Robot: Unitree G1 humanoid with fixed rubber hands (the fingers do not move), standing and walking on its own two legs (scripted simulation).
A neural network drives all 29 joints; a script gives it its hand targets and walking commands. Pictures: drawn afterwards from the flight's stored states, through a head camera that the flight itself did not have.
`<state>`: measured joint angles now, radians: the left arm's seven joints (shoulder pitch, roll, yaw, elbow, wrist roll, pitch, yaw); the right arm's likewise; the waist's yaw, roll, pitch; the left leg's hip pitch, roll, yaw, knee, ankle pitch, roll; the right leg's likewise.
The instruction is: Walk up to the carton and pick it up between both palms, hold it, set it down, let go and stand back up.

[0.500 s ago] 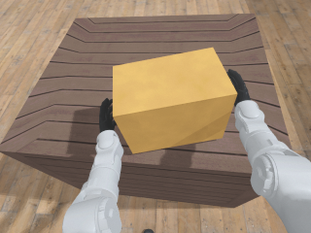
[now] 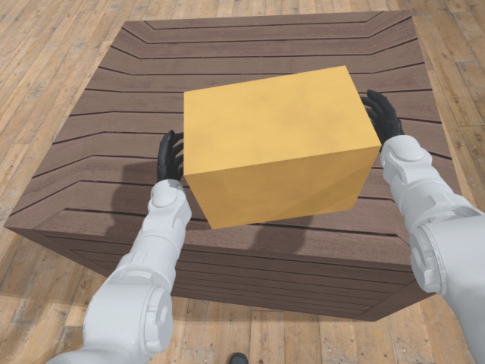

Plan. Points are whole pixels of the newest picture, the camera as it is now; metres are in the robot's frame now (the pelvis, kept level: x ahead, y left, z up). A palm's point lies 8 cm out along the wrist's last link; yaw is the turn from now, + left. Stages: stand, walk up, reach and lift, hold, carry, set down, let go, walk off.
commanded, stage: set down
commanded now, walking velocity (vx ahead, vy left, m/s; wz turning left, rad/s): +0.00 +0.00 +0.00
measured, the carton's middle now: (273, 154) +0.47 +0.06 +0.02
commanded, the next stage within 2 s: none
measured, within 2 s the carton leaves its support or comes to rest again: neither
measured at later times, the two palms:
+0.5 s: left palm (168, 180) +0.38 +0.23 +0.05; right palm (398, 135) +0.50 -0.13 +0.07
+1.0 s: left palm (161, 211) +0.32 +0.23 +0.04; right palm (425, 177) +0.43 -0.17 +0.06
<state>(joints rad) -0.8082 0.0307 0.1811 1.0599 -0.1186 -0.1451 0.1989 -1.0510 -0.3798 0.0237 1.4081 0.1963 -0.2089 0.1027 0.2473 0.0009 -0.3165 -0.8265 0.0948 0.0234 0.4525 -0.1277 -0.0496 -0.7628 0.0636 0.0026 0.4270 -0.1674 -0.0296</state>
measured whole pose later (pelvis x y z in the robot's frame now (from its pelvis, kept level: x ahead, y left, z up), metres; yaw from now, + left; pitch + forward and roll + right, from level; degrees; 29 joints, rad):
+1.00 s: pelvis -0.03 -0.01 +0.00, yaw +2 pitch +20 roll -1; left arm -0.52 0.07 0.08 0.57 -0.16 0.10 0.21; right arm -0.76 -0.45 0.06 1.06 0.35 -0.11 0.18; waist 0.15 0.00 -0.19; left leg -0.71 0.08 -0.01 0.46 -0.10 -0.05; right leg -0.65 0.05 -0.03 0.46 -0.17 -0.04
